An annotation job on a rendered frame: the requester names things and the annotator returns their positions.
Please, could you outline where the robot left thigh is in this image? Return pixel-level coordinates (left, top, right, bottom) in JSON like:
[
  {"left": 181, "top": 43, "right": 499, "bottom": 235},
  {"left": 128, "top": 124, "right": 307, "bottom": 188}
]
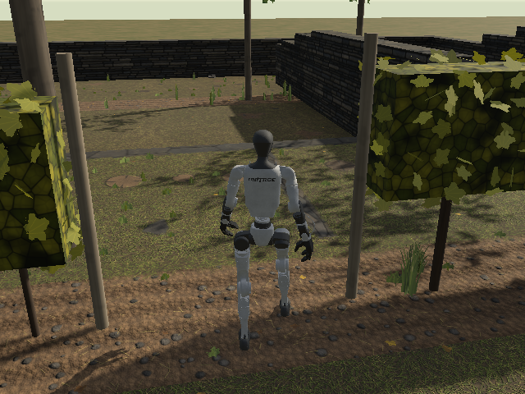
[{"left": 234, "top": 230, "right": 251, "bottom": 297}]

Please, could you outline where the robot left forearm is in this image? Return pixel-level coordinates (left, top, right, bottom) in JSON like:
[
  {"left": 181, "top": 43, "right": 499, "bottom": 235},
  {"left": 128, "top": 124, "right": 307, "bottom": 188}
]
[{"left": 221, "top": 195, "right": 234, "bottom": 224}]

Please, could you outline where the left robot hand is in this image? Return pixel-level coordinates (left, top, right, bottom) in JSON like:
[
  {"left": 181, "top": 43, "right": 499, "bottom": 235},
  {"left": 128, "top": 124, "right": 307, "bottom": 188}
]
[{"left": 220, "top": 221, "right": 239, "bottom": 236}]

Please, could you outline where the robot right forearm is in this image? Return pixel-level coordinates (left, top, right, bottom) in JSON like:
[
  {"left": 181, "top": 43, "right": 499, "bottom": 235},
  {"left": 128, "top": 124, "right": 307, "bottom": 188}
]
[{"left": 293, "top": 200, "right": 311, "bottom": 241}]

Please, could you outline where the right robot hand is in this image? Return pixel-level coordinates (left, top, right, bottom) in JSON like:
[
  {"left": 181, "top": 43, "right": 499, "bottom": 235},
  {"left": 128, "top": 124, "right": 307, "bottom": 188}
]
[{"left": 294, "top": 238, "right": 313, "bottom": 262}]

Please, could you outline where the robot left upper arm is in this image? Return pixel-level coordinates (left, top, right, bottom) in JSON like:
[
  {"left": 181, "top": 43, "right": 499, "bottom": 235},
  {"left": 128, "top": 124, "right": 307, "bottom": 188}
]
[{"left": 225, "top": 165, "right": 246, "bottom": 208}]

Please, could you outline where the robot head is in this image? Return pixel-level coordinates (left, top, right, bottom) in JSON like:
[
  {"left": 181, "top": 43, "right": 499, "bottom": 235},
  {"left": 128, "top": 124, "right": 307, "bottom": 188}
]
[{"left": 249, "top": 130, "right": 277, "bottom": 169}]

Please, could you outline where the robot right upper arm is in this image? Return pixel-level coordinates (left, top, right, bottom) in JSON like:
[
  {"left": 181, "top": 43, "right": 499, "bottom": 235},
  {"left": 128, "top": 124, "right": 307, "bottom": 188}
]
[{"left": 280, "top": 166, "right": 300, "bottom": 213}]

